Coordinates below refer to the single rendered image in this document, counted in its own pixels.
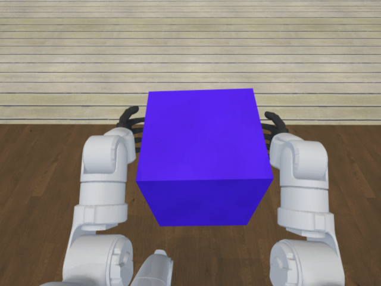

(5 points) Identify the robot right hand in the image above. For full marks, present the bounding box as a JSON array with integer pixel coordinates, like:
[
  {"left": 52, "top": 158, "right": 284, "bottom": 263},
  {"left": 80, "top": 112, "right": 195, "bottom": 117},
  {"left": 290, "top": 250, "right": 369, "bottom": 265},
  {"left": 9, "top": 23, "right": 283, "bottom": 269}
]
[{"left": 261, "top": 111, "right": 289, "bottom": 159}]

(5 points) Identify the left robot thigh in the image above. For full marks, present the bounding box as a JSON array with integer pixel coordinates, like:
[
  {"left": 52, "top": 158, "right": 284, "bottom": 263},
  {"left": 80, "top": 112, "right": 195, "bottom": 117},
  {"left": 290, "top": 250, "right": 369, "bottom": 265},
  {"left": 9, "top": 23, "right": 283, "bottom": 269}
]
[{"left": 130, "top": 254, "right": 173, "bottom": 286}]

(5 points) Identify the robot right forearm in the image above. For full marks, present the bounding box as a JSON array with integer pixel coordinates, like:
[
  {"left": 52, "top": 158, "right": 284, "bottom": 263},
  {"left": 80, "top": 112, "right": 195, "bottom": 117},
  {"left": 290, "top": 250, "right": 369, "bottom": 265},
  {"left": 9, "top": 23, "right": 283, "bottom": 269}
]
[{"left": 270, "top": 133, "right": 345, "bottom": 285}]

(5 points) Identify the robot left forearm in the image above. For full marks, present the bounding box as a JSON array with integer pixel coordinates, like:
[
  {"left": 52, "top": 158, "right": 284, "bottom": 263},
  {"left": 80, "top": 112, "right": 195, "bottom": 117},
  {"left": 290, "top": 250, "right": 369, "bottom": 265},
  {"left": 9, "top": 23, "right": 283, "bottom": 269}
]
[{"left": 63, "top": 128, "right": 136, "bottom": 277}]

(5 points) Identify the robot right upper arm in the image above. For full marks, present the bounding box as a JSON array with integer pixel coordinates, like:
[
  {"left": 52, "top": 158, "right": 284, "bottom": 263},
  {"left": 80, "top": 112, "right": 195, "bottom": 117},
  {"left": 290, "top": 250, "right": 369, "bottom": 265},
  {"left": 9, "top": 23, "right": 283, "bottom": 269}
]
[{"left": 270, "top": 239, "right": 344, "bottom": 286}]

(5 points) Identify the robot left shin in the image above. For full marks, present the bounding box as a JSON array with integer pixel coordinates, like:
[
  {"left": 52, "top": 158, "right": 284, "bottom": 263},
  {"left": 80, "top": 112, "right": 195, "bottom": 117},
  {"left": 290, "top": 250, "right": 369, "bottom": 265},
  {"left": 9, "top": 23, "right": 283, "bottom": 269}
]
[{"left": 154, "top": 250, "right": 167, "bottom": 255}]

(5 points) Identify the carton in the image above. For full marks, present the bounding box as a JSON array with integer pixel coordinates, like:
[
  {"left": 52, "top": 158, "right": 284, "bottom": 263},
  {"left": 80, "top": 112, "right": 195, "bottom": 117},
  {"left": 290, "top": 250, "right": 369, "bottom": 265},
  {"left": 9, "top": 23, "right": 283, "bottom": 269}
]
[{"left": 136, "top": 88, "right": 274, "bottom": 226}]

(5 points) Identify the robot left upper arm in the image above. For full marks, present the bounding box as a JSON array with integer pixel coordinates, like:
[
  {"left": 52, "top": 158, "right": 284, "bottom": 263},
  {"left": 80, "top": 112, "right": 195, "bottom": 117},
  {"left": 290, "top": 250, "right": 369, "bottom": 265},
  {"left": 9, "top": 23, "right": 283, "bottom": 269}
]
[{"left": 40, "top": 234, "right": 133, "bottom": 286}]

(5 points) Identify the robot left hand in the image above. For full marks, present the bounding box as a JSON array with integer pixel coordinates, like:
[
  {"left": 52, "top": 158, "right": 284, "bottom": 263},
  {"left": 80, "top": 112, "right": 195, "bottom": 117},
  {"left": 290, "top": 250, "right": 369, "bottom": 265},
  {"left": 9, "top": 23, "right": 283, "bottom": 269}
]
[{"left": 116, "top": 106, "right": 145, "bottom": 153}]

